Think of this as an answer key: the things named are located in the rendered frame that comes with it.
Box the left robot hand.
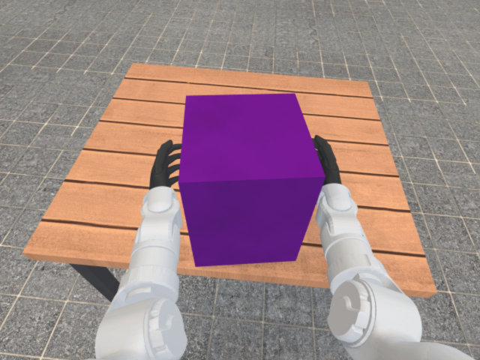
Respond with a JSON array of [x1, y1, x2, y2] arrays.
[[149, 139, 182, 190]]

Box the left robot upper arm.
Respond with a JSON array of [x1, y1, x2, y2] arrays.
[[84, 296, 188, 360]]

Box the right robot hand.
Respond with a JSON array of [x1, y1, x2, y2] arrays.
[[312, 135, 342, 186]]

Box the right robot upper arm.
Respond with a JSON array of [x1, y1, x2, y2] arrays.
[[327, 279, 475, 360]]

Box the right robot forearm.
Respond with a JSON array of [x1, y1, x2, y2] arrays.
[[316, 183, 422, 333]]

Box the table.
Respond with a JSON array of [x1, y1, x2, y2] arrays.
[[22, 63, 437, 302]]

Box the left robot forearm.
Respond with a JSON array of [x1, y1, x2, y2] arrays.
[[95, 186, 182, 358]]

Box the carton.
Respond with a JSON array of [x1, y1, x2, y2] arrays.
[[178, 93, 326, 267]]

